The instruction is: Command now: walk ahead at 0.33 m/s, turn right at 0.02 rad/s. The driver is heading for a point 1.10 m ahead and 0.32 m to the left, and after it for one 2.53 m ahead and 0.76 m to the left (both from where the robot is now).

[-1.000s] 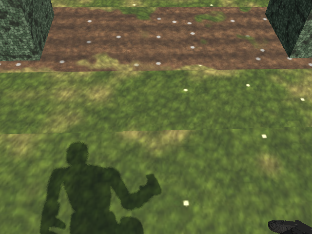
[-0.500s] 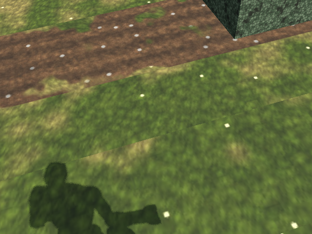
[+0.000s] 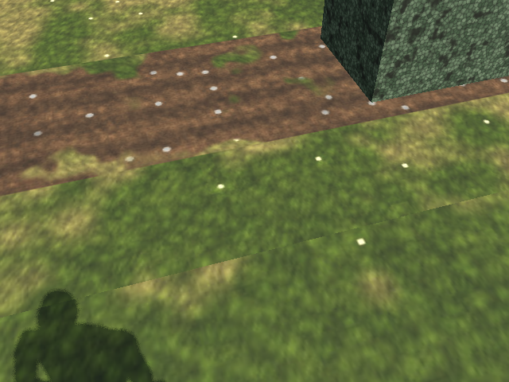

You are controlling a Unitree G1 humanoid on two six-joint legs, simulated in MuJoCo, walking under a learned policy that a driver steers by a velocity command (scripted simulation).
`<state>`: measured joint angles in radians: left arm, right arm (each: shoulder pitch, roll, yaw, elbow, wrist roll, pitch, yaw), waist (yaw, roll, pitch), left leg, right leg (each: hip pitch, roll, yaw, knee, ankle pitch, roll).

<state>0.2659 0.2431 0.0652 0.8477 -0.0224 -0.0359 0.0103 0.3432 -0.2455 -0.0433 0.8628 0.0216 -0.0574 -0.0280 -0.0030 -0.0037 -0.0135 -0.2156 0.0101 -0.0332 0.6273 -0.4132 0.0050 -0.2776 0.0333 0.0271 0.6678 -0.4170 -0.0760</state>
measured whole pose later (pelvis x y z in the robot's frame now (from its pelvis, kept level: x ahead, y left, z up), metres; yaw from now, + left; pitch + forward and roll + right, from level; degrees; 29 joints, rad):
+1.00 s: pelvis +0.52 +0.08 -0.16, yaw +2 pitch +2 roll +2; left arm 0.10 0.21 0.02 0.72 -0.01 -0.07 0.01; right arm 0.41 -0.22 -0.03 0.99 0.01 -0.08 -0.01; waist -0.06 -0.04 -0.01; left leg -0.09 -0.07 0.03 0.38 -0.32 0.04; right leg -0.70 -0.08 0.04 0.72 0.07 0.01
